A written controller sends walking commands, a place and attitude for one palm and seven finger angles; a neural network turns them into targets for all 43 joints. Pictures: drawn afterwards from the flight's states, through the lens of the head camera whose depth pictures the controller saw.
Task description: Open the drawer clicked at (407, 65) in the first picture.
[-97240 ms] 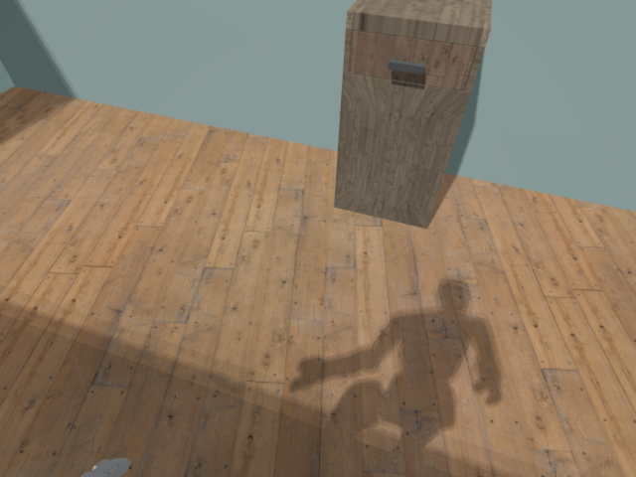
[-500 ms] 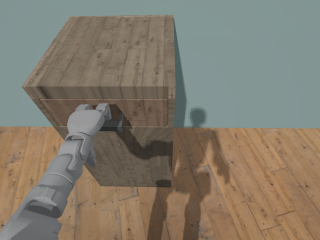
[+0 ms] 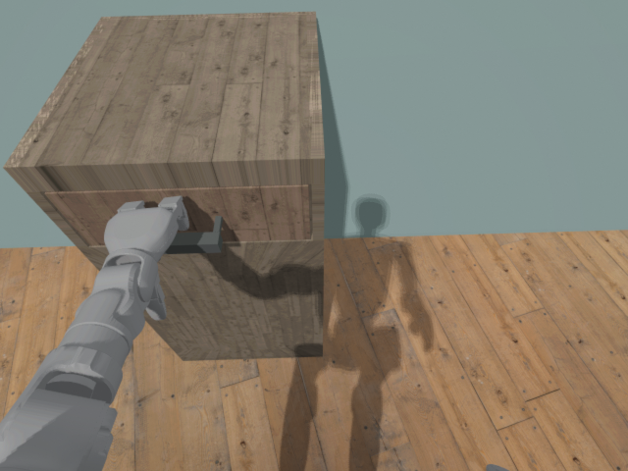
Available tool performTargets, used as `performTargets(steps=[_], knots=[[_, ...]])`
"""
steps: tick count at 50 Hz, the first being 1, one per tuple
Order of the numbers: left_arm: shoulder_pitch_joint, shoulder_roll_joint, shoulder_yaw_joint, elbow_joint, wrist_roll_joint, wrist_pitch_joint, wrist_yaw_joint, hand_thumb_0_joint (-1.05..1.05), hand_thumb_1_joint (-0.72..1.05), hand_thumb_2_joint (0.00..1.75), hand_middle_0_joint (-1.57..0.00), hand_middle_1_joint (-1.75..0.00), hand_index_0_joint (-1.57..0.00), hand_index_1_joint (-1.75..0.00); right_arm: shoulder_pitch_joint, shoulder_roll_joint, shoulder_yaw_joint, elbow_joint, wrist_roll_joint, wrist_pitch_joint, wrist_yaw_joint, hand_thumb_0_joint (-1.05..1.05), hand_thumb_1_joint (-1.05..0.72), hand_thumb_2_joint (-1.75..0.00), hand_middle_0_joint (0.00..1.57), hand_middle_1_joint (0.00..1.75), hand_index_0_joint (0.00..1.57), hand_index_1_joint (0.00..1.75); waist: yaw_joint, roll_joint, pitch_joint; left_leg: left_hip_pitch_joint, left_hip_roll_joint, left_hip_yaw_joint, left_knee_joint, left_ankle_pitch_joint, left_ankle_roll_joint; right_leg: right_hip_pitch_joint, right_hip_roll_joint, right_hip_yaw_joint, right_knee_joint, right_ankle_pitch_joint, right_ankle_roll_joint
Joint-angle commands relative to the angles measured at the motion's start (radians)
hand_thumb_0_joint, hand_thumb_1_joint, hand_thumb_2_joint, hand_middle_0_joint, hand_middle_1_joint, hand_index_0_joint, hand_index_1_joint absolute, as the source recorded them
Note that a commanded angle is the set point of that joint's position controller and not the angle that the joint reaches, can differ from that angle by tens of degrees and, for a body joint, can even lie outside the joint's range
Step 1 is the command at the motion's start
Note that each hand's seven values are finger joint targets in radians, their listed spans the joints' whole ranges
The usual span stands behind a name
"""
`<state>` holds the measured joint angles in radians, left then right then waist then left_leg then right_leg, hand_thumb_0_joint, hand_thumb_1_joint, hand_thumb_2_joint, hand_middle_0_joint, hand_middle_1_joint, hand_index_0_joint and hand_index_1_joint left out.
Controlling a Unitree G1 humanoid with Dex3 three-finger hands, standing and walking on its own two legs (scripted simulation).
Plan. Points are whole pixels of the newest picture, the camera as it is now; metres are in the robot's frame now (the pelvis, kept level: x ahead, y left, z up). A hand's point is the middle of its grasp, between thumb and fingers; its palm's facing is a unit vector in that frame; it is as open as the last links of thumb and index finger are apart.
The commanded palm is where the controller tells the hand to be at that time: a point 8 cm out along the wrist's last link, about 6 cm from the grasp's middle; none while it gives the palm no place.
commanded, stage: lower the fingers behind the handle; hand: left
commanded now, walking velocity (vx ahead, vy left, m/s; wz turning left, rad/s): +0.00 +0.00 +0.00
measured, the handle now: (186, 232) +0.47 +0.21 -0.03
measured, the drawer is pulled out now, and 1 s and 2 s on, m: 0.00 0.00 0.00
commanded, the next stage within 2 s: lift the fingers back up to retry in 1.32 s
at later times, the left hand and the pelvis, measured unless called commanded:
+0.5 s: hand (172, 253) +0.43 +0.22 -0.01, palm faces -0.04 -0.02 -1.00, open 13.7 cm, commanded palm +0.40 +0.22 +0.03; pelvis +0.00 +0.02 -0.01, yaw -1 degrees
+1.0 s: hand (172, 260) +0.42 +0.22 -0.02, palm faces +0.02 +0.00 -1.00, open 13.8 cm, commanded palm +0.39 +0.22 +0.01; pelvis -0.02 +0.03 -0.03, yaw -1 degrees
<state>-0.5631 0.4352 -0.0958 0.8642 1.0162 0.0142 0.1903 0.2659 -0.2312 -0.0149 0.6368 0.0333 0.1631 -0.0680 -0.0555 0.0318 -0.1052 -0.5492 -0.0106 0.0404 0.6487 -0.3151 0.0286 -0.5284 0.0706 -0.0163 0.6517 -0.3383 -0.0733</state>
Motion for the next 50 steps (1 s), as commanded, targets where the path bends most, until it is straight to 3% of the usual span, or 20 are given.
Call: performTargets(steps=[1, 2, 5, 8, 9, 12, 13, 16, 18, 20, 23, 26, 28, 33, 34, 35, 39, 43, 46, 50], knots=[[-0.442, 0.136, 0.029, -0.353, 0.024, -0.200, 0.073, 0.00, -0.50, 0.30, -0.30, -1.20, -0.30, -1.20, 0.040, -0.130, -0.084, -0.080, -0.016, -0.052, -0.012, 0.00, -0.90, -0.90, 0.20, 0.30, 0.20, 0.30, -0.015, 0.059, -0.376, 0.164, -0.037, -0.019, 0.050, 0.270, 0.037, 0.078, -0.036, 0.082, -0.030, 0.358, 0.034], [-0.434, 0.126, 0.038, -0.359, 0.026, -0.220, 0.101, 0.00, -0.50, 0.30, -0.30, -1.20, -0.30, -1.20, 0.051, -0.126, -0.093, -0.069, -0.018, -0.059, -0.005, 0.00, -0.90, -0.90, 0.20, 0.30, 0.20, 0.30, -0.012, 0.079, -0.387, 0.174, -0.034, -0.026, 0.067, 0.283, 0.033, 0.041, -0.032, 0.075, -0.016, 0.341, 0.030], [-0.386, 0.109, 0.064, -0.296, 0.039, -0.209, 0.189, 0.00, -0.50, 0.30, -0.30, -1.20, -0.30, -1.20, 0.076, -0.134, -0.107, -0.034, -0.022, -0.067, 0.018, 0.00, -0.90, -0.90, 0.20, 0.30, 0.20, 0.30, -0.014, 0.032, -0.397, 0.149, -0.025, -0.043, 0.108, 0.314, 0.023, -0.035, -0.018, 0.046, 0.033, 0.321, 0.024], [-0.404, 0.088, 0.076, -0.242, 0.046, -0.141, 0.274, 0.00, -0.50, 0.30, -0.30, -1.20, -0.30, -1.20, 0.079, -0.146, -0.114, -0.014, -0.031, -0.067, 0.044, 0.00, -0.90, -0.90, 0.20, 0.30, 0.20, 0.30, -0.013, 0.004, -0.418, 0.121, -0.023, -0.047, 0.125, 0.352, 0.017, -0.062, -0.011, 0.025, 0.064, 0.334, 0.019], [-0.411, 0.122, 0.101, -0.229, 0.059, -0.112, 0.298, 0.00, -0.50, 0.30, -0.30, -1.20, -0.30, -1.20, 0.085, -0.150, -0.113, -0.013, -0.030, -0.061, 0.051, 0.00, -0.90, -0.90, 0.20, 0.30, 0.20, 0.30, -0.004, 0.004, -0.451, 0.117, -0.022, -0.046, 0.126, 0.363, 0.014, -0.051, -0.010, 0.023, 0.075, 0.342, 0.021], [-0.433, 0.120, 0.085, -0.175, 0.079, -0.008, 0.331, 0.00, -0.50, 0.30, -0.30, -1.20, -0.30, -1.20, 0.073, -0.153, -0.108, -0.022, -0.029, -0.041, 0.060, 0.00, -0.90, -0.90, 0.20, 0.30, 0.20, 0.30, -0.007, 0.006, -0.451, 0.099, -0.026, -0.030, 0.120, 0.343, 0.016, -0.023, -0.005, 0.022, 0.068, 0.349, 0.022], [-0.452, 0.152, 0.110, -0.159, 0.085, 0.019, 0.333, 0.00, -0.50, 0.30, -0.30, -1.20, -0.30, -1.20, 0.076, -0.159, -0.105, -0.022, -0.030, -0.035, 0.059, 0.00, -0.90, -0.90, 0.20, 0.30, 0.20, 0.30, -0.003, -0.012, -0.460, 0.093, -0.024, -0.035, 0.113, 0.349, 0.015, -0.007, -0.003, 0.018, 0.069, 0.353, 0.020], [-0.438, 0.150, 0.097, -0.161, 0.083, 0.069, 0.312, 0.00, -0.50, 0.30, -0.30, -1.20, -0.30, -1.20, 0.066, -0.154, -0.099, -0.040, -0.025, -0.024, 0.055, 0.00, -0.90, -0.90, 0.20, 0.30, 0.20, 0.30, 0.005, 0.011, -0.508, 0.141, -0.019, -0.027, 0.102, 0.391, 0.018, 0.038, -0.003, 0.024, 0.058, 0.399, 0.025], [-0.410, 0.142, 0.090, -0.124, 0.066, 0.087, 0.288, 0.00, -0.50, 0.30, -0.30, -1.20, -0.30, -1.20, 0.065, -0.156, -0.095, -0.042, -0.024, -0.017, 0.048, 0.00, -0.90, -0.90, 0.20, 0.30, 0.20, 0.30, -0.004, -0.021, -0.472, 0.128, -0.017, -0.028, 0.090, 0.386, 0.022, 0.056, -0.002, 0.022, 0.044, 0.399, 0.027], [-0.367, 0.110, 0.057, -0.053, 0.062, 0.102, 0.261, 0.00, -0.50, 0.30, -0.30, -1.20, -0.30, -1.20, 0.060, -0.154, -0.084, -0.048, -0.016, -0.012, 0.041, 0.00, -0.90, -0.90, 0.20, 0.30, 0.20, 0.30, -0.011, -0.061, -0.359, 0.074, -0.019, -0.023, 0.066, 0.300, 0.025, 0.040, -0.004, 0.019, 0.019, 0.335, 0.030], [-0.387, 0.138, 0.065, -0.041, 0.051, 0.079, 0.223, 0.00, -0.50, 0.30, -0.30, -1.20, -0.30, -1.20, 0.059, -0.158, -0.074, -0.060, -0.014, -0.016, 0.027, 0.00, -0.90, -0.90, 0.20, 0.30, 0.20, 0.30, -0.016, -0.086, -0.310, 0.040, -0.021, -0.022, 0.047, 0.228, 0.033, 0.046, -0.012, 0.030, -0.007, 0.281, 0.032], [-0.366, 0.112, 0.040, -0.062, 0.063, 0.020, 0.200, 0.00, -0.50, 0.30, -0.30, -1.20, -0.30, -1.20, 0.071, -0.149, -0.074, -0.070, -0.017, -0.025, 0.018, 0.00, -0.90, -0.90, 0.20, 0.30, 0.20, 0.30, -0.009, -0.037, -0.331, 0.066, -0.019, -0.025, 0.056, 0.231, 0.031, 0.011, -0.011, 0.031, 0.005, 0.258, 0.028], [-0.329, 0.082, 0.031, -0.024, 0.063, 0.001, 0.191, 0.00, -0.50, 0.30, -0.30, -1.20, -0.30, -1.20, 0.083, -0.148, -0.076, -0.066, -0.019, -0.029, 0.022, 0.00, -0.90, -0.90, 0.20, 0.30, 0.20, 0.30, -0.015, -0.053, -0.307, 0.062, -0.015, -0.030, 0.064, 0.231, 0.030, -0.019, -0.009, 0.023, 0.008, 0.243, 0.024], [-0.330, 0.045, 0.013, -0.035, 0.071, -0.033, 0.216, 0.00, -0.50, 0.30, -0.30, -1.20, -0.30, -1.20, 0.101, -0.146, -0.086, -0.061, -0.023, -0.037, 0.036, 0.00, -0.90, -0.90, 0.20, 0.30, 0.20, 0.30, -0.013, -0.016, -0.323, 0.049, -0.012, -0.038, 0.098, 0.227, 0.023, -0.093, -0.004, 0.019, 0.043, 0.209, 0.017], [-0.324, 0.065, 0.028, -0.026, 0.080, -0.032, 0.226, 0.00, -0.50, 0.30, -0.30, -1.20, -0.30, -1.20, 0.106, -0.148, -0.087, -0.060, -0.023, -0.036, 0.038, 0.00, -0.90, -0.90, 0.20, 0.30, 0.20, 0.30, -0.008, -0.016, -0.327, 0.044, -0.009, -0.041, 0.105, 0.228, 0.020, -0.110, -0.002, 0.017, 0.055, 0.201, 0.016], [-0.322, 0.026, 0.001, -0.027, 0.077, -0.026, 0.233, 0.00, -0.50, 0.30, -0.30, -1.20, -0.30, -1.20, 0.106, -0.147, -0.089, -0.059, -0.025, -0.037, 0.042, 0.00, -0.90, -0.90, 0.20, 0.30, 0.20, 0.30, -0.014, -0.010, -0.335, 0.047, -0.009, -0.041, 0.114, 0.236, 0.020, -0.121, -0.001, 0.015, 0.061, 0.206, 0.017], [-0.334, 0.054, 0.027, -0.012, 0.088, 0.001, 0.266, 0.00, -0.50, 0.30, -0.30, -1.20, -0.30, -1.20, 0.114, -0.153, -0.095, -0.048, -0.028, -0.035, 0.049, 0.00, -0.90, -0.90, 0.20, 0.30, 0.20, 0.30, -0.010, -0.027, -0.363, 0.023, -0.009, -0.045, 0.132, 0.239, 0.017, -0.129, 0.001, 0.015, 0.082, 0.209, 0.017], [-0.359, 0.001, -0.007, 0.004, 0.075, 0.036, 0.277, 0.00, -0.50, 0.30, -0.30, -1.20, -0.30, -1.20, 0.112, -0.153, -0.097, -0.044, -0.028, -0.033, 0.058, 0.00, -0.90, -0.90, 0.20, 0.30, 0.20, 0.30, -0.024, -0.036, -0.351, 0.022, -0.006, -0.051, 0.136, 0.227, 0.016, -0.155, 0.003, 0.007, 0.083, 0.187, 0.017], [-0.345, 0.010, -0.011, 0.040, 0.070, 0.063, 0.270, 0.00, -0.50, 0.30, -0.30, -1.20, -0.30, -1.20, 0.104, -0.155, -0.090, -0.049, -0.026, -0.029, 0.053, 0.00, -0.90, -0.90, 0.20, 0.30, 0.20, 0.30, -0.029, -0.064, -0.330, -0.014, -0.011, -0.041, 0.138, 0.174, 0.023, -0.149, 0.001, 0.014, 0.074, 0.164, 0.024], [-0.377, 0.026, -0.012, 0.034, 0.071, 0.072, 0.257, 0.00, -0.50, 0.30, -0.30, -1.20, -0.30, -1.20, 0.101, -0.153, -0.082, -0.054, -0.024, -0.028, 0.046, 0.00, -0.90, -0.90, 0.20, 0.30, 0.20, 0.30, -0.031, -0.038, -0.326, -0.007, -0.009, -0.045, 0.128, 0.147, 0.024, -0.157, 0.000, 0.014, 0.070, 0.130, 0.023]])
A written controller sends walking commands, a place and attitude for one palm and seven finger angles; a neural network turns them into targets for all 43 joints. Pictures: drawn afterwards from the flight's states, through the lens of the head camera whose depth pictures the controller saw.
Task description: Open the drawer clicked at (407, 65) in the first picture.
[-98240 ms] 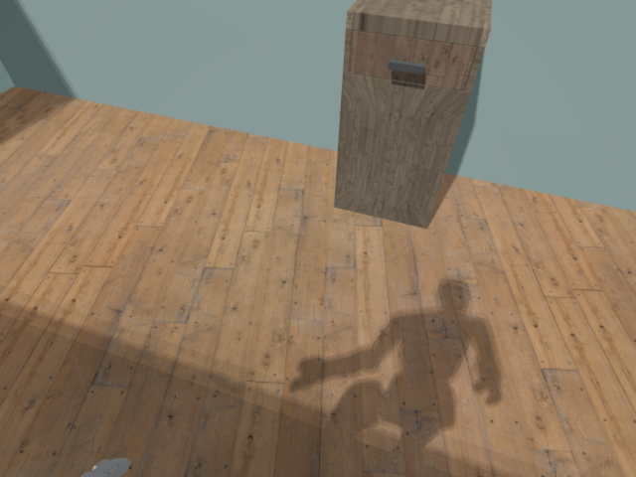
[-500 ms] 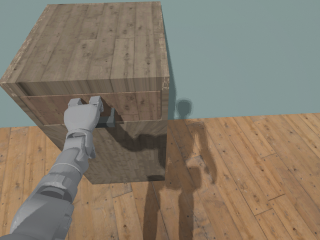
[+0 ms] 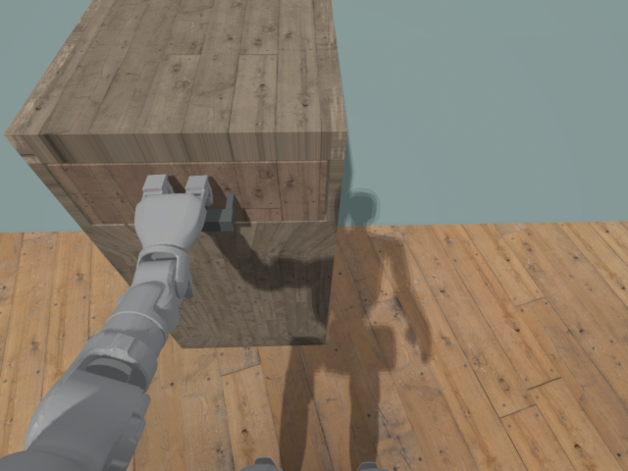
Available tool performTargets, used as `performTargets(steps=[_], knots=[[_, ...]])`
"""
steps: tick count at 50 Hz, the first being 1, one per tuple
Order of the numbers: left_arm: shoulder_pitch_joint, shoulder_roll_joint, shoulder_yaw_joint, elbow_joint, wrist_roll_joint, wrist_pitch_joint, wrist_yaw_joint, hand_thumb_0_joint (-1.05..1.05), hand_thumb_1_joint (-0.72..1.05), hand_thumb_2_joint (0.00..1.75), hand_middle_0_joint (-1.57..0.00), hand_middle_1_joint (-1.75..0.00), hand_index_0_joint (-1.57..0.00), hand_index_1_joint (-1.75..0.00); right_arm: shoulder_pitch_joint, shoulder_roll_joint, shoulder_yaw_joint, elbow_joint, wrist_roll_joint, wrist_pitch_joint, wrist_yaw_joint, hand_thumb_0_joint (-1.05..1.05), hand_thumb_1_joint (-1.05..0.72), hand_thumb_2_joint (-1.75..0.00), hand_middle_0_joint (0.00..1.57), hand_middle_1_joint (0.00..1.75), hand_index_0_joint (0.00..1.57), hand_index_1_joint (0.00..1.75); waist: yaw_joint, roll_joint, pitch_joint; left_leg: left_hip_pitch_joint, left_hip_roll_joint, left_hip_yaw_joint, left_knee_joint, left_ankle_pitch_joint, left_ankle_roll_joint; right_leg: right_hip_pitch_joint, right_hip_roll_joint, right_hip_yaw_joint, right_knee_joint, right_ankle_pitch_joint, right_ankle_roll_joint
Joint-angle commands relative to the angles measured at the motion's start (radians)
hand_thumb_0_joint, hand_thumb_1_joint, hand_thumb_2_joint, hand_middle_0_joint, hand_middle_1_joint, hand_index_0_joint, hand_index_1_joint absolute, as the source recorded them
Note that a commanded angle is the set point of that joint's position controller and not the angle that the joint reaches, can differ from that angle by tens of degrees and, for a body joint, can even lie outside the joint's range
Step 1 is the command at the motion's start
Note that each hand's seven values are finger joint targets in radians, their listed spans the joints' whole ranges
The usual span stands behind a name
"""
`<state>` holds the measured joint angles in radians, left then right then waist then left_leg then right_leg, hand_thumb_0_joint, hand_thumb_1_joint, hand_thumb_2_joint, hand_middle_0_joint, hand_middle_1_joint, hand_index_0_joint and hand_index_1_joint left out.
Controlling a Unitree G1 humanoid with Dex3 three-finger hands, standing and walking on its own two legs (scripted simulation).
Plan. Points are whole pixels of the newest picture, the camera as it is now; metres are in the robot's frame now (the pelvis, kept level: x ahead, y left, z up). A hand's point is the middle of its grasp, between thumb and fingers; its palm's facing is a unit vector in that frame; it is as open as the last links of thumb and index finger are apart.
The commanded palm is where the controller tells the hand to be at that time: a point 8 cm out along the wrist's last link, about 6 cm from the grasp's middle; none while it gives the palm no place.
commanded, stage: lower the fingers behind the handle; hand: left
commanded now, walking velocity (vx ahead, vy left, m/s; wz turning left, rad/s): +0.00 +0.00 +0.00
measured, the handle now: (197, 210) +0.49 +0.19 +0.00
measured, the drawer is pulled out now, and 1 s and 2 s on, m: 0.00 0.00 0.00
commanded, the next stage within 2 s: lift the fingers back up to retry in 0.32 s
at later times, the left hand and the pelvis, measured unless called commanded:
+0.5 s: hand (183, 235) +0.44 +0.20 +0.01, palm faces +0.01 +0.00 -1.00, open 13.8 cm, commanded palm +0.41 +0.19 +0.05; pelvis -0.01 +0.00 +0.00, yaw +0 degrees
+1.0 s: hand (169, 214) +0.44 +0.20 +0.06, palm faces +0.02 -0.04 -1.00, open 13.8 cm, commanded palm +0.40 +0.20 +0.12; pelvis +0.03 +0.00 +0.02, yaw +0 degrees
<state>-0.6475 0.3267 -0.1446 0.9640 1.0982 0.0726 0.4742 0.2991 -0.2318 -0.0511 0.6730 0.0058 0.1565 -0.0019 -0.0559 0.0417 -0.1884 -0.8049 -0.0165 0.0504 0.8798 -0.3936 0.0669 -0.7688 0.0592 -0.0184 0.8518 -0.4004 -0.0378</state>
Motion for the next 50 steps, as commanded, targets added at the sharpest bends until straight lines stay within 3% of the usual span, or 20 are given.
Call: performTargets(steps=[1, 3, 5, 7, 9, 14, 18, 21, 22, 25, 26, 31, 34, 35, 37, 41, 43, 47, 49, 50], knots=[[-0.301, 0.126, 0.027, -0.068, -0.018, 0.014, -0.034, 0.00, -0.50, 0.30, -0.30, -1.20, -0.30, -1.20, 0.070, -0.151, -0.043, -0.093, 0.004, -0.023, -0.021, 0.00, -0.90, -0.90, 0.20, 0.30, 0.20, 0.30, -0.034, -0.059, -0.235, 0.238, -0.006, -0.052, -0.105, 0.210, -0.012, 0.091, 0.010, 0.017, -0.137, 0.185, -0.010], [-0.293, 0.177, 0.069, -0.073, -0.018, 0.004, -0.040, 0.00, -0.50, 0.30, -0.30, -1.20, -0.30, -1.20, 0.069, -0.155, -0.041, -0.098, 0.001, -0.025, -0.028, 0.00, -0.90, -0.90, 0.20, 0.30, 0.20, 0.30, -0.019, -0.062, -0.261, 0.229, -0.006, -0.056, -0.105, 0.218, -0.012, 0.117, 0.010, 0.020, -0.128, 0.197, -0.013], [-0.297, 0.131, 0.030, -0.070, -0.024, -0.002, -0.051, 0.00, -0.50, 0.30, -0.30, -1.20, -0.30, -1.20, 0.071, -0.149, -0.039, -0.099, 0.004, -0.028, -0.030, 0.00, -0.90, -0.90, 0.20, 0.30, 0.20, 0.30, -0.036, -0.071, -0.239, 0.235, -0.003, -0.056, -0.103, 0.203, -0.010, 0.091, 0.010, 0.017, -0.133, 0.182, -0.009], [-0.285, 0.152, 0.046, -0.061, -0.022, -0.011, -0.055, 0.00, -0.50, 0.30, -0.30, -1.20, -0.30, -1.20, 0.074, -0.151, -0.037, -0.099, 0.005, -0.032, -0.032, 0.00, -0.90, -0.90, 0.20, 0.30, 0.20, 0.30, -0.032, -0.080, -0.218, 0.217, -0.003, -0.054, -0.107, 0.178, -0.009, 0.089, 0.008, 0.019, -0.139, 0.159, -0.009], [-0.281, 0.150, 0.046, -0.081, -0.017, -0.024, -0.055, 0.00, -0.50, 0.30, -0.30, -1.20, -0.30, -1.20, 0.074, -0.148, -0.038, -0.105, 0.003, -0.034, -0.032, 0.00, -0.90, -0.90, 0.20, 0.30, 0.20, 0.30, -0.021, -0.053, -0.247, 0.233, -0.003, -0.057, -0.100, 0.195, -0.010, 0.085, 0.009, 0.019, -0.128, 0.167, -0.012], [-0.298, 0.155, 0.039, -0.058, -0.010, -0.023, -0.053, 0.00, -0.50, 0.30, -0.30, -1.20, -0.30, -1.20, 0.083, -0.151, -0.037, -0.096, 0.005, -0.038, -0.033, 0.00, -0.90, -0.90, 0.20, 0.30, 0.20, 0.30, -0.037, -0.068, -0.215, 0.197, -0.005, -0.056, -0.090, 0.166, -0.008, 0.063, 0.008, 0.024, -0.130, 0.147, -0.009], [-0.337, 0.168, 0.051, -0.077, -0.012, -0.019, -0.045, 0.00, -0.50, 0.30, -0.30, -1.20, -0.30, -1.20, 0.089, -0.153, -0.040, -0.092, 0.003, -0.042, -0.031, 0.00, -0.90, -0.90, 0.20, 0.30, 0.20, 0.30, -0.033, -0.042, -0.251, 0.210, -0.004, -0.059, -0.087, 0.178, -0.010, 0.065, 0.008, 0.021, -0.122, 0.150, -0.013], [-0.338, 0.125, 0.013, -0.062, -0.019, -0.005, -0.049, 0.00, -0.50, 0.30, -0.30, -1.20, -0.30, -1.20, 0.095, -0.150, -0.040, -0.088, 0.004, -0.042, -0.028, 0.00, -0.90, -0.90, 0.20, 0.30, 0.20, 0.30, -0.045, -0.039, -0.245, 0.217, -0.004, -0.058, -0.083, 0.184, -0.011, 0.052, 0.010, 0.018, -0.122, 0.156, -0.009], [-0.340, 0.163, 0.045, -0.083, -0.020, -0.004, -0.048, 0.00, -0.50, 0.30, -0.30, -1.20, -0.30, -1.20, 0.092, -0.152, -0.041, -0.091, 0.005, -0.040, -0.029, 0.00, -0.90, -0.90, 0.20, 0.30, 0.20, 0.30, -0.035, -0.049, -0.262, 0.226, -0.004, -0.057, -0.088, 0.186, -0.010, 0.074, 0.009, 0.023, -0.127, 0.159, -0.009], [-0.379, 0.163, 0.045, -0.159, -0.038, -0.006, -0.050, 0.00, -0.50, 0.30, -0.30, -1.20, -0.30, -1.20, 0.086, -0.150, -0.045, -0.100, 0.006, -0.040, -0.032, 0.00, -0.90, -0.90, 0.20, 0.30, 0.20, 0.30, -0.029, -0.018, -0.334, 0.296, -0.004, -0.056, -0.103, 0.233, -0.009, 0.126, 0.011, 0.024, -0.136, 0.204, -0.007], [-0.362, 0.193, 0.072, -0.165, -0.039, -0.007, -0.052, 0.00, -0.50, 0.30, -0.30, -1.20, -0.30, -1.20, 0.085, -0.150, -0.045, -0.101, 0.006, -0.038, -0.034, 0.00, -0.90, -0.90, 0.20, 0.30, 0.20, 0.30, -0.020, -0.021, -0.340, 0.298, -0.004, -0.054, -0.109, 0.236, -0.010, 0.149, 0.010, 0.026, -0.143, 0.209, -0.007], [-0.375, 0.203, 0.074, -0.243, -0.035, -0.037, -0.059, 0.00, -0.50, 0.30, -0.30, -1.20, -0.30, -1.20, 0.066, -0.146, -0.044, -0.106, 0.009, -0.038, -0.042, 0.00, -0.90, -0.90, 0.20, 0.30, 0.20, 0.30, -0.016, -0.015, -0.314, 0.339, -0.002, -0.053, -0.140, 0.275, -0.007, 0.188, 0.010, 0.028, -0.171, 0.246, -0.007], [-0.359, 0.268, 0.131, -0.317, -0.028, -0.067, -0.050, 0.00, -0.50, 0.30, -0.30, -1.20, -0.30, -1.20, 0.051, -0.145, -0.045, -0.115, 0.009, -0.039, -0.047, 0.00, -0.90, -0.90, 0.20, 0.30, 0.20, 0.30, 0.006, 0.006, -0.348, 0.367, -0.004, -0.049, -0.152, 0.328, -0.007, 0.247, 0.009, 0.037, -0.174, 0.305, -0.009], [-0.341, 0.244, 0.116, -0.314, -0.026, -0.069, -0.048, 0.00, -0.50, 0.30, -0.30, -1.20, -0.30, -1.20, 0.050, -0.141, -0.046, -0.113, 0.010, -0.038, -0.045, 0.00, -0.90, -0.90, 0.20, 0.30, 0.20, 0.30, 0.001, 0.004, -0.330, 0.377, -0.005, -0.051, -0.155, 0.347, -0.007, 0.244, 0.010, 0.031, -0.178, 0.319, -0.011], [-0.337, 0.258, 0.128, -0.335, -0.022, -0.072, -0.040, 0.00, -0.50, 0.30, -0.30, -1.20, -0.30, -1.20, 0.041, -0.142, -0.046, -0.109, 0.012, -0.040, -0.042, 0.00, -0.90, -0.90, 0.20, 0.30, 0.20, 0.30, 0.007, 0.018, -0.310, 0.386, -0.003, -0.049, -0.168, 0.356, -0.011, 0.248, 0.010, 0.029, -0.186, 0.320, -0.013], [-0.319, 0.250, 0.126, -0.366, -0.030, -0.046, -0.036, 0.00, -0.50, 0.30, -0.30, -1.20, -0.30, -1.20, 0.026, -0.143, -0.051, -0.107, 0.013, -0.038, -0.034, 0.00, -0.90, -0.90, 0.20, 0.30, 0.20, 0.30, 0.015, 0.023, -0.334, 0.443, -0.001, -0.045, -0.185, 0.426, -0.014, 0.289, 0.011, 0.027, -0.199, 0.374, -0.013], [-0.294, 0.249, 0.125, -0.378, -0.045, -0.026, -0.052, 0.00, -0.50, 0.30, -0.30, -1.20, -0.30, -1.20, 0.013, -0.146, -0.051, -0.112, 0.016, -0.033, -0.031, 0.00, -0.90, -0.90, 0.20, 0.30, 0.20, 0.30, 0.018, 0.007, -0.340, 0.460, -0.002, -0.045, -0.197, 0.458, -0.015, 0.332, 0.008, 0.030, -0.212, 0.413, -0.013], [-0.270, 0.181, 0.054, -0.421, -0.063, 0.009, -0.106, 0.00, -0.50, 0.30, -0.30, -1.20, -0.30, -1.20, -0.015, -0.149, -0.051, -0.117, 0.024, -0.026, -0.027, 0.00, -0.90, -0.90, 0.20, 0.30, 0.20, 0.30, 0.005, -0.012, -0.287, 0.507, 0.004, -0.049, -0.224, 0.492, -0.015, 0.333, 0.006, 0.020, -0.240, 0.423, -0.010], [-0.268, 0.187, 0.052, -0.484, -0.078, 0.007, -0.137, 0.00, -0.50, 0.30, -0.30, -1.20, -0.30, -1.20, -0.030, -0.149, -0.051, -0.126, 0.026, -0.022, -0.030, 0.00, -0.90, -0.90, 0.20, 0.30, 0.20, 0.30, 0.011, -0.019, -0.318, 0.549, 0.005, -0.051, -0.230, 0.542, -0.012, 0.365, 0.002, 0.028, -0.249, 0.457, -0.006], [-0.256, 0.234, 0.088, -0.488, -0.077, 0.007, -0.147, 0.00, -0.50, 0.30, -0.30, -1.20, -0.30, -1.20, -0.032, -0.155, -0.050, -0.125, 0.025, -0.016, -0.033, 0.00, -0.90, -0.90, 0.20, 0.30, 0.20, 0.30, 0.017, -0.022, -0.296, 0.546, 0.005, -0.052, -0.235, 0.560, -0.013, 0.378, 0.002, 0.027, -0.249, 0.475, -0.009]])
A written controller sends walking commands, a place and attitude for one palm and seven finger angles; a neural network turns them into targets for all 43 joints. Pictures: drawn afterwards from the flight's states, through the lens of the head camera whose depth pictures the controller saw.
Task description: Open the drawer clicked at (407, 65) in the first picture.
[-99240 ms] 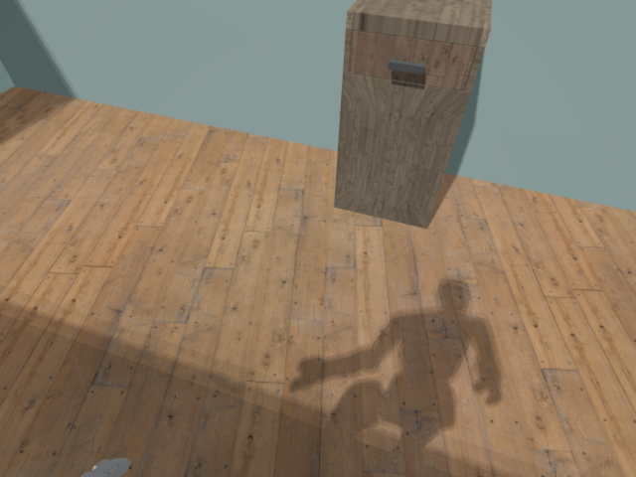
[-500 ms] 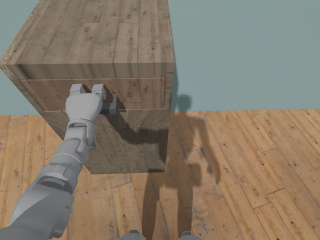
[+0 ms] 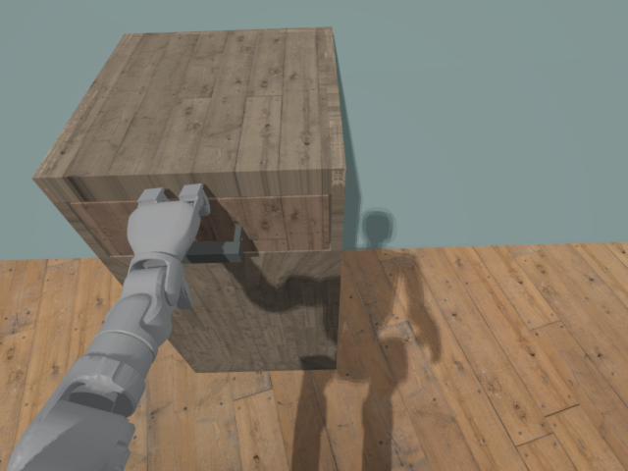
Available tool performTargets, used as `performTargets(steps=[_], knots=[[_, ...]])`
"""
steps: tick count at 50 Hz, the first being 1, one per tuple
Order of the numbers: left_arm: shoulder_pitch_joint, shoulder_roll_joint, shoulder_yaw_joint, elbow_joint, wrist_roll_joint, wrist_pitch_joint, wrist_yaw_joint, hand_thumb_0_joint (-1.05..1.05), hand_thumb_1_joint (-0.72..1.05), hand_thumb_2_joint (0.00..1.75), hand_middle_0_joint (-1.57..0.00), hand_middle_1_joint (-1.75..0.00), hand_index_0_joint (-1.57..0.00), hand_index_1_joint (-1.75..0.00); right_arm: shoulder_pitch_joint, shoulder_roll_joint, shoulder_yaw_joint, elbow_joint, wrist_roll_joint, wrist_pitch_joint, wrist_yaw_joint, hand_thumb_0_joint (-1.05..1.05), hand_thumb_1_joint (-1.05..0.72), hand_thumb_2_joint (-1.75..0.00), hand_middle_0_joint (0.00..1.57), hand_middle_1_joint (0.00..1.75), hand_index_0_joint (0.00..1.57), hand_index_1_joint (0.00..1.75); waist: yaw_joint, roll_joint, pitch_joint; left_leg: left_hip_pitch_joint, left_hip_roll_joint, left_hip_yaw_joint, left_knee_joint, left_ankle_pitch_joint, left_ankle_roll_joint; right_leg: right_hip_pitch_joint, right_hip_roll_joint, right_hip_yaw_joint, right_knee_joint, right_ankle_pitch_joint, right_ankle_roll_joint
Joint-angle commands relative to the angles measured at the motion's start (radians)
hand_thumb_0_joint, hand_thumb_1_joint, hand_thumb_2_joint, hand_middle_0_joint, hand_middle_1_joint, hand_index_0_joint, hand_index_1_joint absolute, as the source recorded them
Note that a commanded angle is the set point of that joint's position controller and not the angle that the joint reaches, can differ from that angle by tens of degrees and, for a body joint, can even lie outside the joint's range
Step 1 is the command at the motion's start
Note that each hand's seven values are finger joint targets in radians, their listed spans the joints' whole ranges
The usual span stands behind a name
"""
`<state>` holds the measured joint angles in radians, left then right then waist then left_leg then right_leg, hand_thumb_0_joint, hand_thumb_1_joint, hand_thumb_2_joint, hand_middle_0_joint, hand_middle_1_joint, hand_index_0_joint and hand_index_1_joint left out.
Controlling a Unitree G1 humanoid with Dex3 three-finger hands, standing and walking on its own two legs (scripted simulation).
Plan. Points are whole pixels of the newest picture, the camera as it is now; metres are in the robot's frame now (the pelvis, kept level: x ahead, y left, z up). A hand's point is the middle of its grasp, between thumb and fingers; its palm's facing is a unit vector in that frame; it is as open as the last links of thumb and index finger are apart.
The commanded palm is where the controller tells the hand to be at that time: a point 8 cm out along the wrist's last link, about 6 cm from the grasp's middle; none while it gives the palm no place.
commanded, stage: lift the fingers back up to retry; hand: left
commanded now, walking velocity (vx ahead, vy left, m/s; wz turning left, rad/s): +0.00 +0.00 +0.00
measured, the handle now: (207, 242) +0.46 +0.19 -0.02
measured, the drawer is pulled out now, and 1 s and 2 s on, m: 0.00 0.00 0.00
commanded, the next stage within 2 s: re-aim the fingers above the handle in 0.20 s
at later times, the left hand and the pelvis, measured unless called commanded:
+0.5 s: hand (193, 248) +0.40 +0.18 +0.04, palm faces +0.03 -0.06 -1.00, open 13.8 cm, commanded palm +0.38 +0.19 +0.09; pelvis +0.00 -0.01 +0.00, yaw +1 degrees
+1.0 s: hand (195, 249) +0.41 +0.18 +0.04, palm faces +0.01 -0.05 -1.00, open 13.8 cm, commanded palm +0.39 +0.20 +0.09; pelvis +0.00 -0.02 +0.00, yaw +0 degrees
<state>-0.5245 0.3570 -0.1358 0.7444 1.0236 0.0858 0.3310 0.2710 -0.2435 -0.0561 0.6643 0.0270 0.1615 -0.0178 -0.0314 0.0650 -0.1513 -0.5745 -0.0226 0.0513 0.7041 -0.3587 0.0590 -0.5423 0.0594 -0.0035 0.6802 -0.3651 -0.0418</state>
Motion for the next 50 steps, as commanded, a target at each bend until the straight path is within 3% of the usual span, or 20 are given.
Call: performTargets(steps=[1, 5, 8, 9, 10, 13, 14, 15, 16, 18, 19, 25, 27, 28, 31, 32, 38, 43, 47, 50], knots=[[-0.367, 0.186, 0.062, -0.298, -0.005, -0.006, -0.016, 0.00, -0.50, 0.30, -0.30, -1.20, -0.30, -1.20, -0.017, -0.138, -0.041, -0.127, 0.002, -0.020, -0.018, 0.00, -0.90, -0.90, 0.20, 0.30, 0.20, 0.30, 0.001, -0.051, -0.354, 0.321, 0.005, -0.046, -0.062, 0.533, -0.002, 0.177, -0.001, 0.016, -0.083, 0.462, -0.001], [-0.272, 0.168, 0.056, -0.207, 0.004, -0.005, -0.054, 0.00, -0.50, 0.30, -0.30, -1.20, -0.30, -1.20, -0.036, -0.139, -0.028, -0.127, 0.006, -0.006, -0.017, 0.00, -0.90, -0.90, 0.20, 0.30, 0.20, 0.30, 0.008, -0.101, -0.210, 0.253, 0.000, -0.041, -0.091, 0.448, -0.006, 0.164, -0.006, 0.010, -0.099, 0.423, -0.006], [-0.285, 0.216, 0.092, -0.231, 0.008, -0.018, -0.062, 0.00, -0.50, 0.30, -0.30, -1.20, -0.30, -1.20, -0.049, -0.141, -0.024, -0.139, 0.003, -0.001, -0.022, 0.00, -0.90, -0.90, 0.20, 0.30, 0.20, 0.30, 0.024, -0.078, -0.232, 0.247, -0.008, -0.032, -0.099, 0.416, -0.007, 0.198, -0.012, 0.022, -0.104, 0.413, -0.011], [-0.313, 0.205, 0.074, -0.251, 0.017, -0.028, -0.061, 0.00, -0.50, 0.30, -0.30, -1.20, -0.30, -1.20, -0.052, -0.133, -0.022, -0.142, 0.003, -0.003, -0.022, 0.00, -0.90, -0.90, 0.20, 0.30, 0.20, 0.30, 0.021, -0.065, -0.252, 0.254, -0.011, -0.032, -0.093, 0.412, -0.006, 0.191, -0.013, 0.024, -0.098, 0.412, -0.009], [-0.336, 0.195, 0.069, -0.247, 0.015, -0.038, -0.059, 0.00, -0.50, 0.30, -0.30, -1.20, -0.30, -1.20, -0.049, -0.133, -0.025, -0.140, 0.002, -0.007, -0.024, 0.00, -0.90, -0.90, 0.20, 0.30, 0.20, 0.30, 0.008, -0.072, -0.228, 0.252, -0.011, -0.030, -0.091, 0.389, -0.004, 0.177, -0.013, 0.024, -0.104, 0.400, -0.008], [-0.392, 0.236, 0.101, -0.306, 0.021, -0.084, -0.042, 0.00, -0.50, 0.30, -0.30, -1.20, -0.30, -1.20, -0.048, -0.130, -0.030, -0.136, -0.003, -0.017, -0.030, 0.00, -0.90, -0.90, 0.20, 0.30, 0.20, 0.30, 0.010, -0.035, -0.283, 0.274, -0.012, -0.038, -0.081, 0.409, -0.005, 0.182, -0.013, 0.030, -0.093, 0.402, -0.012], [-0.404, 0.204, 0.072, -0.327, 0.025, -0.098, -0.036, 0.00, -0.50, 0.30, -0.30, -1.20, -0.30, -1.20, -0.049, -0.122, -0.032, -0.141, -0.002, -0.023, -0.029, 0.00, -0.90, -0.90, 0.20, 0.30, 0.20, 0.30, 0.007, -0.010, -0.301, 0.290, -0.014, -0.040, -0.073, 0.414, -0.006, 0.163, -0.012, 0.029, -0.087, 0.397, -0.010], [-0.434, 0.184, 0.056, -0.326, 0.023, -0.109, -0.028, 0.00, -0.50, 0.30, -0.30, -1.20, -0.30, -1.20, -0.043, -0.121, -0.035, -0.129, -0.002, -0.028, -0.030, 0.00, -0.90, -0.90, 0.20, 0.30, 0.20, 0.30, -0.012, -0.007, -0.288, 0.305, -0.011, -0.043, -0.064, 0.413, -0.006, 0.131, -0.011, 0.025, -0.088, 0.387, -0.011], [-0.447, 0.186, 0.058, -0.322, 0.027, -0.116, -0.019, 0.00, -0.50, 0.30, -0.30, -1.20, -0.30, -1.20, -0.039, -0.120, -0.038, -0.120, -0.004, -0.034, -0.029, 0.00, -0.90, -0.90, 0.20, 0.30, 0.20, 0.30, -0.010, 0.010, -0.297, 0.311, -0.011, -0.045, -0.060, 0.415, -0.008, 0.115, -0.011, 0.025, -0.085, 0.378, -0.010], [-0.453, 0.111, 0.005, -0.360, 0.012, -0.120, -0.005, 0.00, -0.50, 0.30, -0.30, -1.20, -0.30, -1.20, -0.033, -0.115, -0.046, -0.120, -0.004, -0.043, -0.020, 0.00, -0.90, -0.90, 0.20, 0.30, 0.20, 0.30, -0.020, 0.029, -0.333, 0.351, -0.006, -0.054, -0.049, 0.468, -0.014, 0.103, -0.007, 0.017, -0.075, 0.389, -0.014], [-0.445, 0.117, 0.014, -0.351, 0.013, -0.118, 0.003, 0.00, -0.50, 0.30, -0.30, -1.20, -0.30, -1.20, -0.024, -0.116, -0.049, -0.111, -0.005, -0.046, -0.018, 0.00, -0.90, -0.90, 0.20, 0.30, 0.20, 0.30, -0.017, 0.009, -0.354, 0.358, -0.003, -0.058, -0.043, 0.480, -0.015, 0.099, -0.005, 0.014, -0.071, 0.394, -0.011], [-0.379, 0.199, 0.097, -0.173, 0.017, -0.034, 0.028, 0.00, -0.50, 0.30, -0.30, -1.20, -0.30, -1.20, -0.026, -0.133, -0.034, -0.090, -0.003, -0.023, -0.017, 0.00, -0.90, -0.90, 0.20, 0.30, 0.20, 0.30, 0.006, -0.114, -0.282, 0.220, -0.015, -0.037, -0.067, 0.393, -0.012, 0.166, -0.009, 0.016, -0.074, 0.416, -0.007], [-0.365, 0.187, 0.082, -0.167, 0.020, -0.010, 0.024, 0.00, -0.50, 0.30, -0.30, -1.20, -0.30, -1.20, -0.038, -0.129, -0.031, -0.102, -0.002, -0.019, -0.017, 0.00, -0.90, -0.90, 0.20, 0.30, 0.20, 0.30, 0.014, -0.099, -0.294, 0.208, -0.020, -0.023, -0.074, 0.385, -0.009, 0.201, -0.014, 0.026, -0.082, 0.441, -0.005], [-0.351, 0.238, 0.125, -0.144, 0.020, -0.001, 0.019, 0.00, -0.50, 0.30, -0.30, -1.20, -0.30, -1.20, -0.037, -0.137, -0.027, -0.104, -0.003, -0.014, -0.019, 0.00, -0.90, -0.90, 0.20, 0.30, 0.20, 0.30, 0.026, -0.105, -0.298, 0.190, -0.021, -0.024, -0.082, 0.379, -0.011, 0.226, -0.015, 0.031, -0.084, 0.442, -0.008], [-0.360, 0.243, 0.111, -0.132, 0.020, 0.003, -0.007, 0.00, -0.50, 0.30, -0.30, -1.20, -0.30, -1.20, -0.036, -0.135, -0.021, -0.115, 0.003, -0.010, -0.029, 0.00, -0.90, -0.90, 0.20, 0.30, 0.20, 0.30, 0.021, -0.123, -0.286, 0.168, -0.021, -0.015, -0.093, 0.348, -0.004, 0.246, -0.020, 0.040, -0.096, 0.441, 0.002], [-0.383, 0.231, 0.095, -0.157, 0.019, -0.008, -0.014, 0.00, -0.50, 0.30, -0.30, -1.20, -0.30, -1.20, -0.036, -0.136, -0.024, -0.118, 0.002, -0.013, -0.031, 0.00, -0.90, -0.90, 0.20, 0.30, 0.20, 0.30, 0.009, -0.099, -0.284, 0.182, -0.020, -0.014, -0.092, 0.351, -0.002, 0.239, -0.021, 0.042, -0.099, 0.448, 0.001], [-0.395, 0.185, 0.057, -0.255, 0.000, -0.095, -0.039, 0.00, -0.50, 0.30, -0.30, -1.20, -0.30, -1.20, -0.017, -0.129, -0.037, -0.122, 0.003, -0.030, -0.036, 0.00, -0.90, -0.90, 0.20, 0.30, 0.20, 0.30, -0.007, -0.043, -0.305, 0.238, -0.019, -0.023, -0.086, 0.380, 0.001, 0.220, -0.018, 0.048, -0.106, 0.452, -0.003], [-0.390, 0.211, 0.099, -0.265, 0.009, -0.121, 0.004, 0.00, -0.50, 0.30, -0.30, -1.20, -0.30, -1.20, -0.002, -0.130, -0.047, -0.096, 0.000, -0.040, -0.026, 0.00, -0.90, -0.90, 0.20, 0.30, 0.20, 0.30, -0.001, -0.039, -0.311, 0.251, -0.017, -0.029, -0.075, 0.407, -0.003, 0.193, -0.012, 0.041, -0.094, 0.446, -0.008], [-0.406, 0.245, 0.128, -0.188, 0.027, -0.082, 0.044, 0.00, -0.50, 0.30, -0.30, -1.20, -0.30, -1.20, -0.006, -0.132, -0.042, -0.083, 0.002, -0.040, -0.023, 0.00, -0.90, -0.90, 0.20, 0.30, 0.20, 0.30, 0.002, -0.047, -0.270, 0.205, -0.019, -0.023, -0.083, 0.351, -0.006, 0.173, -0.012, 0.034, -0.093, 0.392, -0.007], [-0.400, 0.279, 0.151, -0.139, 0.027, -0.043, 0.050, 0.00, -0.50, 0.30, -0.30, -1.20, -0.30, -1.20, -0.014, -0.135, -0.037, -0.087, 0.003, -0.040, -0.027, 0.00, -0.90, -0.90, 0.20, 0.30, 0.20, 0.30, 0.011, -0.072, -0.286, 0.188, -0.021, -0.015, -0.089, 0.333, -0.004, 0.206, -0.015, 0.041, -0.099, 0.392, -0.002]])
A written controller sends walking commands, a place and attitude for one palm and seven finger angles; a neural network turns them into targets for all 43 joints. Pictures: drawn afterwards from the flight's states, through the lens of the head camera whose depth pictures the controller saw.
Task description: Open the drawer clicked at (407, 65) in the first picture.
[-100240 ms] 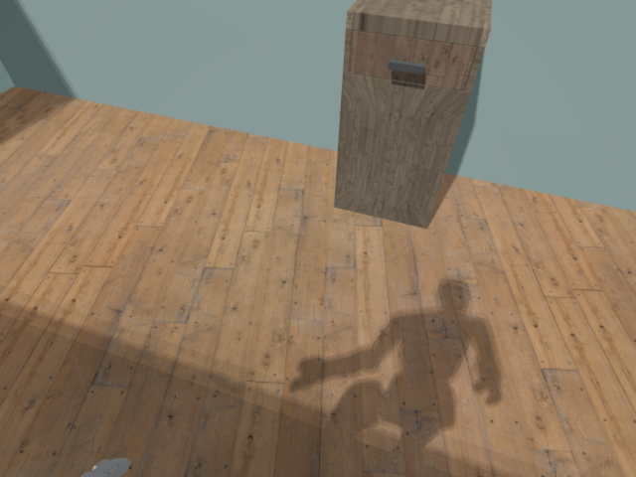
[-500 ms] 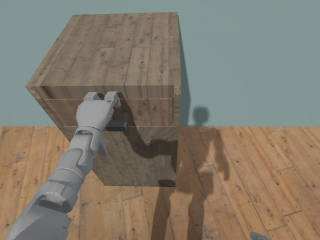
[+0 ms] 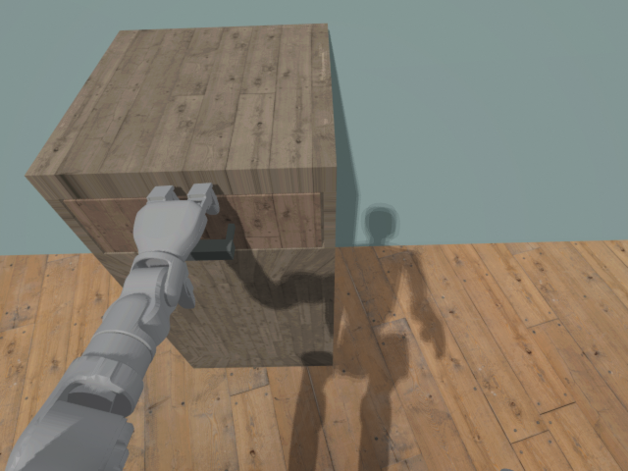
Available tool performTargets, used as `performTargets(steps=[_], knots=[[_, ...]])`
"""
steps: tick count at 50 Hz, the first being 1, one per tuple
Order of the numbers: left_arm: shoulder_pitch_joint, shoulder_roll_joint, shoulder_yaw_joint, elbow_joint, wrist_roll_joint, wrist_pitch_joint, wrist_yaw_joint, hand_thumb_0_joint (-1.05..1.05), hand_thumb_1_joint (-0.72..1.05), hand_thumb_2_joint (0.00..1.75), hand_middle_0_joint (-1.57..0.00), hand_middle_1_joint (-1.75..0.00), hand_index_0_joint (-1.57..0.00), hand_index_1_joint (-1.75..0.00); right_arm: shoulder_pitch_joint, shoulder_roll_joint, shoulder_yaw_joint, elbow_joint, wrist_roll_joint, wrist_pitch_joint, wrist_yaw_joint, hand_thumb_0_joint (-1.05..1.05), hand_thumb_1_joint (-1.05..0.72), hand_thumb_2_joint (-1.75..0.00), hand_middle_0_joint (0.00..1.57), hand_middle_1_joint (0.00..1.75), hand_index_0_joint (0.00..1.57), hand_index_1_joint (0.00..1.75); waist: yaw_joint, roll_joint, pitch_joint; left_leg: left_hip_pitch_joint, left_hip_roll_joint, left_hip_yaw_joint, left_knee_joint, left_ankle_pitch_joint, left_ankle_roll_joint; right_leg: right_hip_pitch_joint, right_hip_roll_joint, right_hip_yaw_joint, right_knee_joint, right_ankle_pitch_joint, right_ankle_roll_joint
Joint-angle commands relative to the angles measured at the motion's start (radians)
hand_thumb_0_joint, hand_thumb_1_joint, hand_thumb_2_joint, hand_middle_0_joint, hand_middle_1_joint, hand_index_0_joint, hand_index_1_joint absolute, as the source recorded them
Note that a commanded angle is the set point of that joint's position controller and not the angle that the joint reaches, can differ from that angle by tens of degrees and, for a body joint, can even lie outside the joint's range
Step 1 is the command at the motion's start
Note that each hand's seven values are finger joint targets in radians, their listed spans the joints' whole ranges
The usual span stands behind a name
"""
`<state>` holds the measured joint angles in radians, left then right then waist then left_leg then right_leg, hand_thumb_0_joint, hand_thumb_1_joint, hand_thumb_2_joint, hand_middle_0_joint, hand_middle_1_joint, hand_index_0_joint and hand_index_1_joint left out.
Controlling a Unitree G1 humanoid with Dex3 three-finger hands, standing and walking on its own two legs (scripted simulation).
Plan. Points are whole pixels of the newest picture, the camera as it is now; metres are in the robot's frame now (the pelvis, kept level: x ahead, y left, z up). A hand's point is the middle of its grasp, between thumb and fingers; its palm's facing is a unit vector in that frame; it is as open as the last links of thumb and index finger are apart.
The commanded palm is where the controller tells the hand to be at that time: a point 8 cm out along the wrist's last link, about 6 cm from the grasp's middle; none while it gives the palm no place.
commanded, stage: re-aim the fingers above the handle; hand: left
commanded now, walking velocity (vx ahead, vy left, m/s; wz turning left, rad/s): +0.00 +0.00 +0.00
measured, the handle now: (199, 240) +0.47 +0.20 -0.03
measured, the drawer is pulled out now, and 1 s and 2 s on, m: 0.00 0.00 0.00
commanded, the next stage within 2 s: lower the fingers behind the handle in 1.32 s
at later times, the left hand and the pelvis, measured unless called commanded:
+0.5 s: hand (189, 243) +0.42 +0.20 +0.03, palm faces +0.02 -0.06 -1.00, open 13.7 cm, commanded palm +0.39 +0.22 +0.09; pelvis +0.00 +0.01 +0.00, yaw -1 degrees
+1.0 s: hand (183, 246) +0.41 +0.20 +0.03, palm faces +0.03 -0.06 -1.00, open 13.8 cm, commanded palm +0.38 +0.22 +0.09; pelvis +0.00 +0.01 +0.00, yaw +0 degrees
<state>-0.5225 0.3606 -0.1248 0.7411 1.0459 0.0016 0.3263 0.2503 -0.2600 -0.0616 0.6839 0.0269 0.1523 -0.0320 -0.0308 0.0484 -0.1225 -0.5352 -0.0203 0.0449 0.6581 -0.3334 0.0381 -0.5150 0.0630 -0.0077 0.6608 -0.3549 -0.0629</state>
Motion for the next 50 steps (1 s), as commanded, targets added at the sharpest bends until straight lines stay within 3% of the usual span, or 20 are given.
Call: performTargets(steps=[1, 3, 5, 8, 9, 12, 14, 17, 18, 19, 21, 25, 27, 30, 33, 37, 40, 44, 48, 50], knots=[[-0.418, 0.275, 0.129, -0.140, 0.006, 0.050, 0.050, 0.00, -0.50, 0.30, -0.30, -1.20, -0.30, -1.20, 0.001, -0.120, -0.027, -0.109, 0.003, -0.030, -0.015, 0.00, -0.90, -0.90, 0.20, 0.30, 0.20, 0.30, 0.009, -0.056, -0.338, 0.146, -0.025, -0.005, -0.044, 0.309, 0.017, 0.194, -0.022, 0.051, -0.081, 0.396, 0.024], [-0.430, 0.225, 0.082, -0.118, -0.007, 0.060, 0.025, 0.00, -0.50, 0.30, -0.30, -1.20, -0.30, -1.20, 0.006, -0.122, -0.028, -0.113, 0.006, -0.030, -0.015, 0.00, -0.90, -0.90, 0.20, 0.30, 0.20, 0.30, -0.010, -0.065, -0.328, 0.152, -0.025, -0.006, -0.045, 0.312, 0.018, 0.196, -0.022, 0.045, -0.087, 0.409, 0.023], [-0.414, 0.227, 0.076, -0.111, -0.012, 0.056, -0.003, 0.00, -0.50, 0.30, -0.30, -1.20, -0.30, -1.20, 0.009, -0.126, -0.030, -0.119, 0.009, -0.031, -0.019, 0.00, -0.90, -0.90, 0.20, 0.30, 0.20, 0.30, -0.011, -0.060, -0.327, 0.165, -0.023, -0.006, -0.039, 0.320, 0.021, 0.189, -0.021, 0.046, -0.085, 0.419, 0.025], [-0.419, 0.135, 0.003, -0.166, -0.031, 0.027, -0.046, 0.00, -0.50, 0.30, -0.30, -1.20, -0.30, -1.20, 0.015, -0.120, -0.035, -0.127, 0.006, -0.032, -0.017, 0.00, -0.90, -0.90, 0.20, 0.30, 0.20, 0.30, -0.031, -0.062, -0.340, 0.214, -0.021, -0.013, -0.033, 0.364, 0.024, 0.178, -0.021, 0.042, -0.092, 0.454, 0.024], [-0.398, 0.141, 0.010, -0.164, -0.033, 0.016, -0.056, 0.00, -0.50, 0.30, -0.30, -1.20, -0.30, -1.20, 0.017, -0.119, -0.035, -0.129, 0.005, -0.033, -0.018, 0.00, -0.90, -0.90, 0.20, 0.30, 0.20, 0.30, -0.024, -0.063, -0.336, 0.212, -0.022, -0.014, -0.029, 0.363, 0.024, 0.171, -0.020, 0.043, -0.090, 0.452, 0.027], [-0.437, 0.136, 0.003, -0.184, -0.028, -0.021, -0.059, 0.00, -0.50, 0.30, -0.30, -1.20, -0.30, -1.20, 0.022, -0.117, -0.033, -0.123, 0.003, -0.031, -0.018, 0.00, -0.90, -0.90, 0.20, 0.30, 0.20, 0.30, -0.036, -0.059, -0.282, 0.210, -0.020, -0.027, -0.025, 0.351, 0.023, 0.117, -0.018, 0.036, -0.087, 0.416, 0.022], [-0.464, 0.257, 0.104, -0.202, -0.004, -0.049, -0.034, 0.00, -0.50, 0.30, -0.30, -1.20, -0.30, -1.20, 0.028, -0.120, -0.032, -0.118, -0.001, -0.027, -0.021, 0.00, -0.90, -0.90, 0.20, 0.30, 0.20, 0.30, -0.008, -0.026, -0.321, 0.200, -0.021, -0.028, -0.021, 0.364, 0.021, 0.131, -0.018, 0.042, -0.069, 0.410, 0.017], [-0.488, 0.269, 0.130, -0.203, 0.018, -0.052, 0.027, 0.00, -0.50, 0.30, -0.30, -1.20, -0.30, -1.20, 0.026, -0.109, -0.031, -0.113, -0.005, -0.031, -0.019, 0.00, -0.90, -0.90, 0.20, 0.30, 0.20, 0.30, -0.001, 0.003, -0.333, 0.189, -0.020, -0.030, -0.012, 0.367, 0.015, 0.106, -0.014, 0.033, -0.049, 0.387, 0.010], [-0.506, 0.288, 0.149, -0.215, 0.019, -0.051, 0.045, 0.00, -0.50, 0.30, -0.30, -1.20, -0.30, -1.20, 0.027, -0.111, -0.033, -0.110, -0.008, -0.033, -0.018, 0.00, -0.90, -0.90, 0.20, 0.30, 0.20, 0.30, 0.003, 0.008, -0.354, 0.189, -0.019, -0.029, -0.009, 0.385, 0.013, 0.119, -0.013, 0.033, -0.043, 0.399, 0.008], [-0.476, 0.330, 0.195, -0.208, 0.025, -0.043, 0.065, 0.00, -0.50, 0.30, -0.30, -1.20, -0.30, -1.20, 0.029, -0.109, -0.035, -0.110, -0.009, -0.034, -0.017, 0.00, -0.90, -0.90, 0.20, 0.30, 0.20, 0.30, 0.023, 0.002, -0.398, 0.190, -0.018, -0.027, -0.006, 0.403, 0.012, 0.144, -0.011, 0.037, -0.032, 0.419, 0.009], [-0.410, 0.282, 0.169, -0.177, 0.018, -0.008, 0.082, 0.00, -0.50, 0.30, -0.30, -1.20, -0.30, -1.20, 0.022, -0.105, -0.033, -0.115, -0.009, -0.033, -0.012, 0.00, -0.90, -0.90, 0.20, 0.30, 0.20, 0.30, 0.029, 0.003, -0.414, 0.188, -0.018, -0.018, -0.004, 0.437, 0.007, 0.166, -0.010, 0.031, -0.027, 0.465, 0.011], [-0.394, 0.324, 0.196, -0.158, 0.008, 0.043, 0.086, 0.00, -0.50, 0.30, -0.30, -1.20, -0.30, -1.20, 0.016, -0.114, -0.031, -0.115, -0.001, -0.027, -0.011, 0.00, -0.90, -0.90, 0.20, 0.30, 0.20, 0.30, 0.028, -0.064, -0.399, 0.155, -0.020, -0.009, -0.022, 0.411, 0.011, 0.218, -0.012, 0.038, -0.043, 0.488, 0.020], [-0.432, 0.292, 0.152, -0.152, 0.009, 0.066, 0.076, 0.00, -0.50, 0.30, -0.30, -1.20, -0.30, -1.20, 0.010, -0.118, -0.029, -0.111, 0.003, -0.026, -0.013, 0.00, -0.90, -0.90, 0.20, 0.30, 0.20, 0.30, 0.007, -0.061, -0.364, 0.157, -0.018, -0.006, -0.032, 0.391, 0.014, 0.201, -0.015, 0.037, -0.057, 0.475, 0.023], [-0.389, 0.290, 0.147, -0.165, 0.002, 0.073, 0.043, 0.00, -0.50, 0.30, -0.30, -1.20, -0.30, -1.20, 0.008, -0.122, -0.033, -0.115, 0.007, -0.025, -0.016, 0.00, -0.90, -0.90, 0.20, 0.30, 0.20, 0.30, 0.011, -0.050, -0.382, 0.198, -0.014, -0.008, -0.038, 0.419, 0.016, 0.215, -0.013, 0.035, -0.066, 0.485, 0.021], [-0.386, 0.180, 0.048, -0.174, -0.022, 0.070, -0.008, 0.00, -0.50, 0.30, -0.30, -1.20, -0.30, -1.20, 0.000, -0.122, -0.032, -0.123, 0.010, -0.024, -0.014, 0.00, -0.90, -0.90, 0.20, 0.30, 0.20, 0.30, -0.017, -0.048, -0.327, 0.221, -0.012, -0.012, -0.048, 0.401, 0.019, 0.181, -0.013, 0.033, -0.093, 0.451, 0.021], [-0.351, 0.133, 0.002, -0.193, -0.034, 0.041, -0.065, 0.00, -0.50, 0.30, -0.30, -1.20, -0.30, -1.20, 0.003, -0.123, -0.033, -0.131, 0.009, -0.025, -0.015, 0.00, -0.90, -0.90, 0.20, 0.30, 0.20, 0.30, -0.021, -0.068, -0.280, 0.235, -0.013, -0.022, -0.051, 0.363, 0.023, 0.143, -0.013, 0.029, -0.107, 0.401, 0.022], [-0.387, 0.164, 0.026, -0.216, -0.028, -0.005, -0.069, 0.00, -0.50, 0.30, -0.30, -1.20, -0.30, -1.20, 0.007, -0.119, -0.031, -0.129, 0.005, -0.024, -0.018, 0.00, -0.90, -0.90, 0.20, 0.30, 0.20, 0.30, -0.016, -0.045, -0.272, 0.238, -0.013, -0.030, -0.050, 0.345, 0.021, 0.124, -0.015, 0.031, -0.101, 0.367, 0.016], [-0.464, 0.248, 0.107, -0.255, 0.000, -0.054, -0.009, 0.00, -0.50, 0.30, -0.30, -1.20, -0.30, -1.20, 0.009, -0.114, -0.032, -0.123, -0.001, -0.031, -0.018, 0.00, -0.90, -0.90, 0.20, 0.30, 0.20, 0.30, 0.002, -0.007, -0.299, 0.221, -0.015, -0.036, -0.041, 0.344, 0.016, 0.111, -0.015, 0.029, -0.074, 0.343, 0.009], [-0.452, 0.314, 0.183, -0.232, 0.025, -0.035, 0.068, 0.00, -0.50, 0.30, -0.30, -1.20, -0.30, -1.20, 0.002, -0.109, -0.033, -0.115, -0.009, -0.037, -0.017, 0.00, -0.90, -0.90, 0.20, 0.30, 0.20, 0.30, 0.027, 0.006, -0.366, 0.199, -0.018, -0.030, -0.026, 0.367, 0.007, 0.139, -0.010, 0.030, -0.047, 0.360, 0.005], [-0.410, 0.278, 0.157, -0.191, 0.023, 0.003, 0.083, 0.00, -0.50, 0.30, -0.30, -1.20, -0.30, -1.20, -0.001, -0.106, -0.030, -0.115, -0.006, -0.040, -0.011, 0.00, -0.90, -0.90, 0.20, 0.30, 0.20, 0.30, 0.031, 0.014, -0.371, 0.192, -0.017, -0.023, -0.026, 0.377, 0.003, 0.143, -0.009, 0.027, -0.042, 0.379, 0.007]])
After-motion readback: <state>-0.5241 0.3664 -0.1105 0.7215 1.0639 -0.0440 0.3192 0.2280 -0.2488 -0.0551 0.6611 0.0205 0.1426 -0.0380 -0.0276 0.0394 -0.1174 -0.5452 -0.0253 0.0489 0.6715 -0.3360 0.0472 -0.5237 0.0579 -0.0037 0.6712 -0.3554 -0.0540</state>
